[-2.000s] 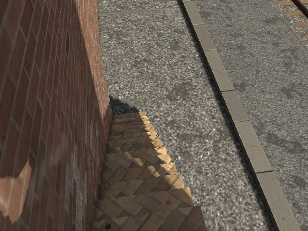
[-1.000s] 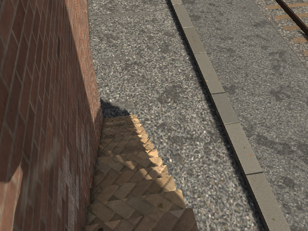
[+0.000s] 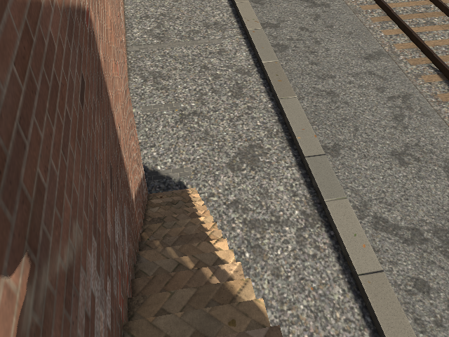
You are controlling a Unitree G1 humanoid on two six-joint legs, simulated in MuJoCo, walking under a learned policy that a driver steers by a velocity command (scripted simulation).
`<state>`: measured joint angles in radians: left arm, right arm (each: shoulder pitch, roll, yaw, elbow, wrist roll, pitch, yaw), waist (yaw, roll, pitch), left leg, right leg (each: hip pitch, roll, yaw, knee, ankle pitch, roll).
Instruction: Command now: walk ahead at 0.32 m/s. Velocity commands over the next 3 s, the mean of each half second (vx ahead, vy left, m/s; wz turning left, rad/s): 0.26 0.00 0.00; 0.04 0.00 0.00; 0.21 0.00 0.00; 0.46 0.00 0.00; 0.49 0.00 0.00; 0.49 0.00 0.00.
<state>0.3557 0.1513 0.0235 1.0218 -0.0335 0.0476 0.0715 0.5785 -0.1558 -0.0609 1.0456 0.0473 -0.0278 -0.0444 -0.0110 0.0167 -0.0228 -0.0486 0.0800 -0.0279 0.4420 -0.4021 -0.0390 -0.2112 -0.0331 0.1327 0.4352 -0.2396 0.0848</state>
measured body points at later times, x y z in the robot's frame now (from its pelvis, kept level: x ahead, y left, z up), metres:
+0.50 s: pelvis +0.11 +0.02 +0.02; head +0.15 +0.03 +0.46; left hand +0.15 +0.24 -0.14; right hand +0.02 -0.22 -0.13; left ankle -0.05 +0.14 -0.71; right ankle +0.01 -0.19 -0.71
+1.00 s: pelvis +0.28 +0.09 -0.33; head +0.25 +0.16 +0.12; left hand +0.34 +0.31 -0.51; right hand +0.04 -0.16 -0.40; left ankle +0.44 +0.23 -1.05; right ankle +0.24 -0.09 -0.86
